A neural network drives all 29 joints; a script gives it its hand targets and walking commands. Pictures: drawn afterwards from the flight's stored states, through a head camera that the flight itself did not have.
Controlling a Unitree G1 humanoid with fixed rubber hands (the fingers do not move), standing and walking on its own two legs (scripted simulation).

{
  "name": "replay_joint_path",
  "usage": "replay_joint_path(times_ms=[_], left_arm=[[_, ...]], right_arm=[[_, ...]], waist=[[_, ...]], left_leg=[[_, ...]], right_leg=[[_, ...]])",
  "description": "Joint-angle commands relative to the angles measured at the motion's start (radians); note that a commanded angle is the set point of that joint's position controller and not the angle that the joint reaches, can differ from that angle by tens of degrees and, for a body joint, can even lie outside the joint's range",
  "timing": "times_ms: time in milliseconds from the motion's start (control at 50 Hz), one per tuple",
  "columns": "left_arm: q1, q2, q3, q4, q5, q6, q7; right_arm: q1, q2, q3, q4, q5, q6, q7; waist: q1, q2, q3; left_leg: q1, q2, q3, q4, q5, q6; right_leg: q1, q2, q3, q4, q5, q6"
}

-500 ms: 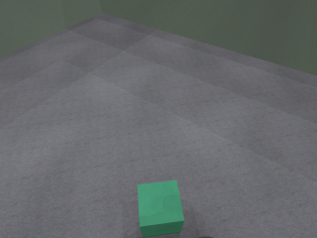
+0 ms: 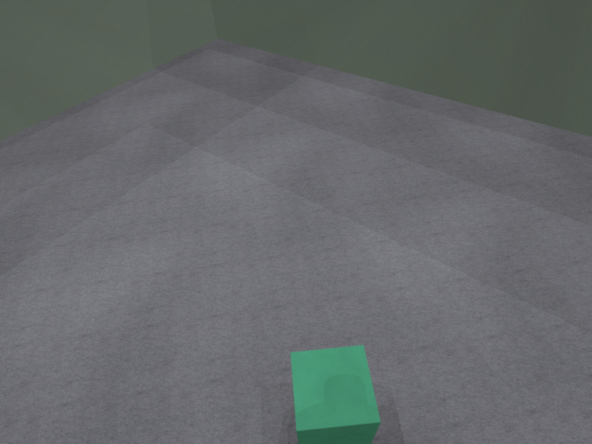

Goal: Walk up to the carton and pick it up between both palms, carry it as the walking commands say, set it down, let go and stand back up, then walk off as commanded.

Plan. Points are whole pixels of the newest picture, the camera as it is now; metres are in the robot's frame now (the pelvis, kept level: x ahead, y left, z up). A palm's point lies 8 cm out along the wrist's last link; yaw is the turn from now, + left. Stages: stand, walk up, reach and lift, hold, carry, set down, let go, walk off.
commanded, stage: walk up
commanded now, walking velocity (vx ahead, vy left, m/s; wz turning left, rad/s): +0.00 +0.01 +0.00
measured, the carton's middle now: (331, 399) +0.38 -0.04 -0.65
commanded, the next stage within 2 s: none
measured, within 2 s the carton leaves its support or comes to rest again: neither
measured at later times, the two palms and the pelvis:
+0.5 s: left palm out of the picture -0.04 +0.31 -0.17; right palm out of the picture -0.01 -0.17 -0.14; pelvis -0.02 +0.06 -0.01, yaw -1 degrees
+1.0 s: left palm out of the picture +0.07 +0.19 -0.13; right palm out of the picture +0.02 -0.26 -0.15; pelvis +0.02 -0.03 +0.00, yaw +2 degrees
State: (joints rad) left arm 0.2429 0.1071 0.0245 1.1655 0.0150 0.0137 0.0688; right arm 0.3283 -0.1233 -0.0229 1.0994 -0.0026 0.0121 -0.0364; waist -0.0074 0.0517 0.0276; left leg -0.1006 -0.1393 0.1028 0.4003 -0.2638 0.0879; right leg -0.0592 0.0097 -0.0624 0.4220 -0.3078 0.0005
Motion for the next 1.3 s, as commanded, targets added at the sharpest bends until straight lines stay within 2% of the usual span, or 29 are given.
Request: replay_joint_path(times_ms=[0, 60, 100, 120, 140, 160, 180, 200, 220, 260, 280, 300, 320, 340, 360, 380, 400, 420, 480, 680, 700, 720, 740, 760, 780, 920, 1020, 1080, 1280], left_arm=[[0.073, 0.034, -0.011, 0.008, 0.003, 0.001, -0.014], [0.186, 0.067, 0.001, 0.022, 0.024, 0.01, -0.008], [0.312, 0.093, 0.012, 0.03, 0.041, 0.008, 0.003], [0.426, 0.113, 0.023, 0.041, 0.045, 0.005, 0.012], [0.575, 0.149, 0.042, 0.057, 0.05, -0.002, 0.023], [0.532, 0.207, 0.06, 0.02, 0.029, -0.013, 0.04], [0.139, 0.196, 0.044, -0.088, 0.033, -0.022, 0.046], [0.054, 0.133, 0.03, -0.103, 0.029, -0.031, 0.035], [-0.028, 0.09, 0.012, -0.12, 0.019, -0.031, 0.016], [-0.101, 0.174, 0.039, -0.142, 0.033, -0.035, 0.004], [-0.13, 0.217, 0.079, -0.139, 0.024, -0.027, -0.015], [0.035, 0.167, 0.063, -0.091, 0.016, -0.015, -0.011], [0.212, 0.102, 0.058, -0.046, 0.02, 0.009, -0.022], [0.221, 0.082, 0.047, -0.069, 0.031, 0.01, -0.026], [0.24, 0.117, 0.054, -0.093, 0.014, -0.001, -0.029], [0.178, 0.124, 0.045, -0.125, 0.017, -0.001, -0.037], [0.142, 0.131, 0.027, -0.109, 0.007, 0.003, -0.026], [0.14, 0.114, 0.036, -0.078, 0.006, 0.016, -0.027], [0.05, 0.148, 0.059, -0.157, 0.023, 0.047, -0.039], [-0.028, 0.133, 0.048, -0.209, -0.023, 0.026, -0.055], [0.043, 0.139, 0.049, -0.173, -0.026, 0.014, -0.049], [0.095, 0.197, 0.054, -0.146, -0.016, -0.008, -0.04], [0.133, 0.267, 0.051, -0.151, -0.002, -0.026, -0.035], [0.1, 0.238, 0.052, -0.156, -0.008, -0.03, -0.036], [0.063, 0.186, 0.043, -0.166, 0.004, -0.038, -0.039], [0.018, 0.159, 0.027, -0.163, 0.017, -0.058, -0.024], [-0.026, 0.138, 0.02, -0.145, -0.009, -0.048, -0.034], [0.018, 0.103, 0.017, -0.12, -0.006, -0.039, -0.042], [0.065, 0.106, 0.012, -0.042, -0.004, -0.038, -0.033]], right_arm=[[0.116, -0.091, -0.011, -0.005, -0.001, -0.01, -0.013], [0.082, -0.111, -0.017, -0.023, 0.02, -0.008, -0.011], [0.028, -0.138, -0.034, -0.048, 0.036, 0.005, -0.01], [-0.037, -0.17, -0.051, -0.071, 0.044, 0.016, -0.008], [-0.144, -0.193, -0.065, -0.109, 0.055, 0.03, -0.004], [-0.153, -0.127, -0.059, -0.102, 0.061, 0.043, 0.003], [-0.086, -0.12, -0.054, -0.11, 0.005, 0.048, 0.002], [0.006, -0.081, -0.03, -0.082, -0.014, 0.032, 0.002], [0.076, -0.06, -0.029, -0.06, -0.023, 0.009, 0.01], [0.122, -0.077, -0.046, -0.082, -0.016, -0.007, 0.015], [0.192, -0.138, -0.047, -0.07, -0.006, -0.016, 0.018], [0.153, -0.154, -0.041, -0.045, -0.051, -0.012, -0.003], [0.146, -0.271, -0.072, -0.047, -0.072, -0.027, -0.004], [0.088, -0.274, -0.072, -0.073, -0.053, -0.027, 0.001], [-0.019, -0.248, -0.058, -0.095, -0.036, -0.029, 0.0], [0.021, -0.232, -0.057, -0.101, -0.028, -0.031, 0.002], [-0.049, -0.16, -0.03, -0.117, -0.034, -0.046, -0.006], [-0.027, -0.143, -0.027, -0.105, -0.043, -0.051, -0.011], [0.014, -0.264, -0.054, -0.136, -0.047, -0.029, -0.03], [0.007, -0.277, -0.061, -0.119, -0.045, -0.014, -0.027], [-0.009, -0.259, -0.057, -0.115, -0.034, -0.012, -0.02], [0.036, -0.185, -0.039, -0.099, -0.026, -0.017, -0.007], [0.082, -0.089, -0.018, -0.104, -0.019, -0.018, 0.0], [0.044, -0.097, -0.02, -0.101, -0.009, -0.011, -0.009], [0.031, -0.117, -0.033, -0.08, -0.008, -0.008, -0.006], [-0.031, -0.106, -0.03, -0.042, 0.001, 0.01, 0.005], [0.051, -0.088, -0.018, -0.024, -0.007, 0.011, -0.002], [0.017, -0.156, -0.027, -0.038, -0.017, -0.003, -0.003], [-0.038, -0.106, -0.018, -0.011, -0.006, -0.022, -0.006]], waist=[[-0.013, -0.027, 0.128], [0.005, 0.087, 0.128], [0.04, 0.184, 0.13], [0.098, 0.181, 0.14], [0.189, 0.072, 0.166], [0.204, -0.434, 0.117], [0.046, -0.45, 0.17], [0.007, -0.317, 0.108], [-0.071, -0.252, 0.08], [-0.112, -0.347, 0.137], [-0.15, -0.286, 0.078], [-0.076, -0.069, 0.125], [-0.054, 0.194, 0.072], [-0.047, 0.337, -0.006], [0.027, 0.389, 0.006], [-0.006, 0.292, 0.071], [0.015, 0.196, 0.145], [0.004, 0.151, 0.107], [-0.025, 0.098, 0.132], [-0.013, 0.154, -0.001], [0.021, 0.106, -0.032], [0.031, -0.079, -0.09], [0.039, -0.369, -0.184], [0.039, -0.318, -0.157], [0.025, -0.206, -0.126], [0.021, -0.174, -0.022], [-0.048, -0.106, -0.012], [0.001, 0.043, -0.005], [0.002, -0.042, 0.071]], left_leg=[[0.016, 0.327, -0.323, -0.212, 0.384, -0.136], [0.04, 0.321, -0.287, -0.265, 0.658, -0.236], [0.0, 0.26, -0.2, -0.288, 0.849, -0.38], [-0.072, 0.2, -0.144, -0.193, 0.868, -0.47], [-0.213, 0.066, -0.038, 0.045, 0.798, -0.572], [-0.224, -0.038, -0.054, 0.751, 0.055, -0.481], [-0.253, 0.166, -0.345, 0.937, -0.223, -0.228], [-0.134, 0.206, -0.426, 0.86, -0.219, -0.146], [-0.039, 0.219, -0.352, 0.622, -0.161, -0.106], [-0.207, 0.187, -0.159, 0.142, -0.096, -0.145], [-0.073, 0.125, -0.08, 0.08, -0.011, -0.186], [-0.068, 0.152, -0.12, -0.102, 0.065, -0.168], [0.108, 0.387, -0.495, -0.112, 0.323, -0.124], [0.108, 0.448, -0.591, -0.109, 0.374, 0.024], [-0.077, 0.449, -0.545, -0.147, 0.335, 0.082], [-0.113, 0.445, -0.477, -0.171, 0.028, 0.095], [-0.167, 0.427, -0.444, -0.107, 0.462, 0.092], [-0.177, 0.441, -0.427, -0.082, 0.613, 0.086], [-0.167, 0.56, -0.587, -0.107, 0.474, 0.165], [-0.136, 0.412, -0.364, -0.012, 0.407, 0.052], [-0.193, 0.367, -0.318, 0.063, 0.312, 0.014], [-0.262, 0.267, -0.23, 0.224, 0.095, -0.038], [-0.375, 0.168, -0.101, 0.414, -0.345, -0.101], [-0.341, 0.194, -0.106, 0.511, -0.365, -0.121], [-0.318, 0.209, -0.122, 0.507, -0.317, -0.127], [-0.25, 0.206, -0.123, 0.346, -0.241, -0.132], [0.032, 0.202, -0.105, -0.028, 0.155, -0.116], [0.061, 0.29, -0.187, -0.052, 0.308, -0.074], [-0.019, 0.25, -0.146, -0.092, 0.196, -0.067]], right_leg=[[-0.148, -0.072, 0.068, -0.001, 0.053, -0.005], [-0.116, -0.038, -0.006, 0.029, -0.08, -0.004], [-0.039, -0.02, -0.066, 0.016, -0.168, -0.029], [0.025, -0.051, -0.071, -0.062, -0.166, -0.081], [0.12, -0.144, -0.002, -0.266, -0.153, -0.168], [-0.012, -0.494, 0.421, -0.412, -0.215, -0.337], [-0.306, -0.612, 0.6, -0.252, 0.023, -0.359], [-0.431, -0.524, 0.513, -0.158, 0.015, -0.289], [-0.473, -0.355, 0.293, -0.129, 0.051, -0.176], [-0.228, -0.207, 0.062, -0.109, 0.103, -0.068], [-0.257, -0.136, -0.015, 0.047, -0.205, -0.041], [-0.231, -0.11, -0.039, 0.203, -0.068, -0.009], [-0.446, -0.026, -0.028, 0.468, -0.35, 0.031], [-0.482, -0.054, 0.044, 0.54, -0.382, 0.046], [-0.379, -0.078, 0.083, 0.535, -0.314, 0.045], [-0.404, -0.091, 0.053, 0.562, -0.196, 0.035], [-0.349, -0.113, 0.089, 0.464, -0.117, 0.038], [-0.319, -0.088, 0.065, 0.498, -0.108, 0.045], [-0.458, -0.091, 0.102, 0.661, -0.157, 0.043], [-0.211, -0.021, 0.042, 0.124, -0.007, 0.029], [-0.056, -0.004, 0.014, -0.03, 0.115, 0.017], [0.106, -0.132, 0.118, -0.129, 0.264, -0.002], [0.222, -0.404, 0.37, -0.122, 0.637, -0.084], [0.103, -0.407, 0.344, -0.118, 0.726, -0.165], [0.056, -0.364, 0.289, -0.139, 0.672, -0.165], [0.01, -0.313, 0.23, -0.093, 0.848, -0.201], [-0.143, -0.235, 0.185, -0.132, 0.426, -0.116], [-0.152, -0.116, 0.113, -0.091, 0.225, -0.068], [-0.091, -0.104, 0.11, -0.127, 0.247, -0.047]])
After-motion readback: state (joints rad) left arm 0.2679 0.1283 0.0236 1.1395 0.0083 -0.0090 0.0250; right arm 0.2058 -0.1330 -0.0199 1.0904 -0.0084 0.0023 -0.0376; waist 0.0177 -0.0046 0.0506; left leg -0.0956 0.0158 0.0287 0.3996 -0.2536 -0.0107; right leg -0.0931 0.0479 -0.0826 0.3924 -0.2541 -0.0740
